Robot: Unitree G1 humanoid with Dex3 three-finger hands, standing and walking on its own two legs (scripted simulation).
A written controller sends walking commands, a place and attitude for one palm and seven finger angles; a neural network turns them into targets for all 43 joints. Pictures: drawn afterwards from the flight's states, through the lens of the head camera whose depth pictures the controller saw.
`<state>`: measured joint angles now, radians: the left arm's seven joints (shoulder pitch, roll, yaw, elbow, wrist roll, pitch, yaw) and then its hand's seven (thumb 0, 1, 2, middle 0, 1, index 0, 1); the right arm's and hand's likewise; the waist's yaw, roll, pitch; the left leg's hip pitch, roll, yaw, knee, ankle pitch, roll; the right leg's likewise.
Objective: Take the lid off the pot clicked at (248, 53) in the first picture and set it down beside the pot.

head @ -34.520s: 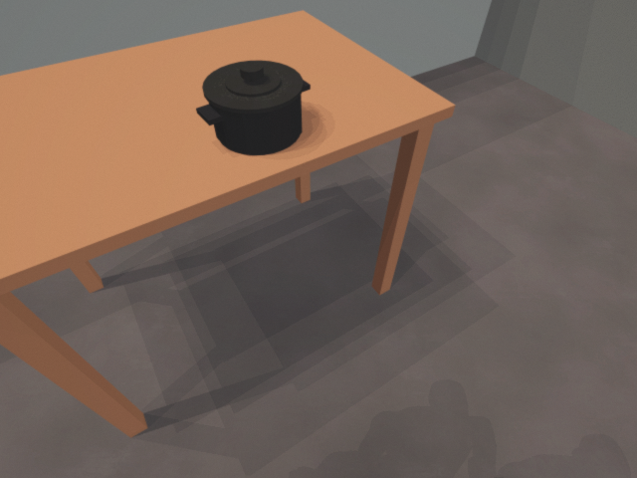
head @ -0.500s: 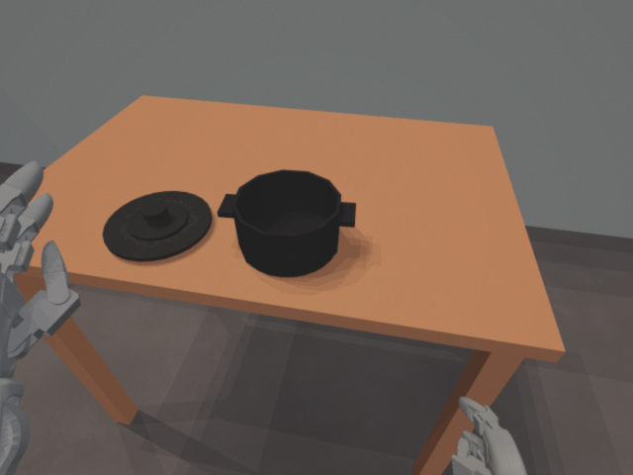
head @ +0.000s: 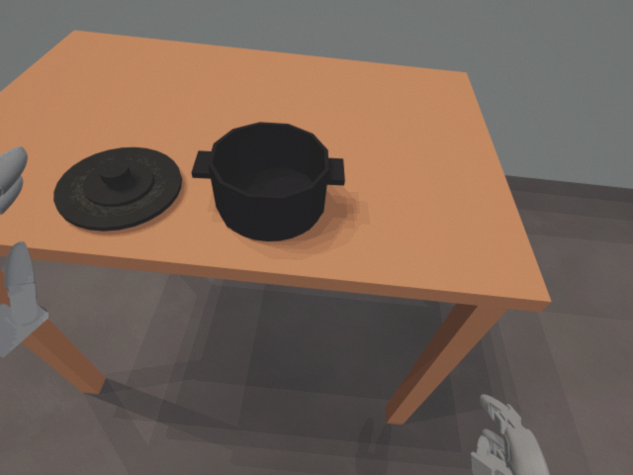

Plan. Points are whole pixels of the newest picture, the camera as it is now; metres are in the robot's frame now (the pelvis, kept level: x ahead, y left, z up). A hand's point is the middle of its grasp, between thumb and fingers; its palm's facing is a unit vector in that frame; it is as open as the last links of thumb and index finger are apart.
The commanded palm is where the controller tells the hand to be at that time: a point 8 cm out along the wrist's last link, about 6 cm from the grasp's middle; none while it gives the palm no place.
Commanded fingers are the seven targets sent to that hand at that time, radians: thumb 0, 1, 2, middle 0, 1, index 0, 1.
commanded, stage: step back with the hand held close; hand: left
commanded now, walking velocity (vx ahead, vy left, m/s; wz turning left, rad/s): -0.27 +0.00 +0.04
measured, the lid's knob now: (114, 172) +0.52 +0.35 +0.05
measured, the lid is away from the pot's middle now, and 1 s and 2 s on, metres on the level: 0.25 0.25 0.25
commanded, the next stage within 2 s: stop stepping back and stand still in 0.86 s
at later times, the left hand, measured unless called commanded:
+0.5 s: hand out of the picture +0.10 +0.24 +0.23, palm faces +0.47 -0.75 -0.46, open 7.4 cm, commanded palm +0.04 +0.28 +0.24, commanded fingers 0.00 0.90 0.90 -0.20 -0.30 -0.20 -0.30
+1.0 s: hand out of the picture +0.00 +0.29 +0.22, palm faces +0.42 -0.84 -0.33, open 7.4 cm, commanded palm -0.07 +0.32 +0.24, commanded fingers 0.00 0.90 0.90 -0.20 -0.30 -0.20 -0.30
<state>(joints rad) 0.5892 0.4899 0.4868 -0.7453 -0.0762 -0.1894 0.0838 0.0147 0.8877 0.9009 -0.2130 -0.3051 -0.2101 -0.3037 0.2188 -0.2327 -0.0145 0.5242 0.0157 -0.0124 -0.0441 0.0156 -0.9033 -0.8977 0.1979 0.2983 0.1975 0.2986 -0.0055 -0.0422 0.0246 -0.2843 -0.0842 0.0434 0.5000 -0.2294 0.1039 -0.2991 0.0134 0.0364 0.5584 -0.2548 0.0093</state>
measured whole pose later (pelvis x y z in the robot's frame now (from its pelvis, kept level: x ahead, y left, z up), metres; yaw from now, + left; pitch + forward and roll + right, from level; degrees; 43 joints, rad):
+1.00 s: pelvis -0.20 +0.04 -0.01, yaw +0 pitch +2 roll -8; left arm 0.41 0.46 0.44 -0.68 -0.07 -0.20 0.12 0.01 0.89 0.90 -0.21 -0.30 -0.20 -0.30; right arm 0.19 -0.15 -0.01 0.62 -0.02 -0.11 -0.01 0.01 -0.90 -0.90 0.20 0.30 0.20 0.30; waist 0.01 0.03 -0.06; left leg -0.59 0.02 0.04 0.43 -0.12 0.00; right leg -0.16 0.06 -0.05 0.61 -0.53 -0.07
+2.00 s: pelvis -0.43 +0.23 +0.00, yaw +0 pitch +3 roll -3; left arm 0.22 0.26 0.08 0.59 0.04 0.14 -0.02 0.01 0.92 0.90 -0.19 -0.30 -0.19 -0.30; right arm 0.33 -0.22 0.00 0.75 -0.02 -0.01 -0.03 0.01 -0.90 -0.90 0.20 0.30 0.20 0.30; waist -0.11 -0.06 -0.08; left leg -0.39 -0.05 0.04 0.46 -0.14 0.09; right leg -0.69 0.03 0.10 1.37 -0.20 0.05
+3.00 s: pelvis -0.29 +0.16 +0.00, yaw +2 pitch +4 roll +0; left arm 0.24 0.16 0.03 1.08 0.00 0.00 0.05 0.01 0.93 0.90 -0.20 -0.30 -0.20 -0.30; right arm 0.26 -0.13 -0.06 1.08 -0.01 0.00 -0.06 0.01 -0.92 -0.90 0.20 0.30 0.20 0.30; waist -0.03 -0.01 0.03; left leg -0.18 0.00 0.06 0.54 -0.38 0.02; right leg -0.08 0.03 0.00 0.53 -0.40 -0.03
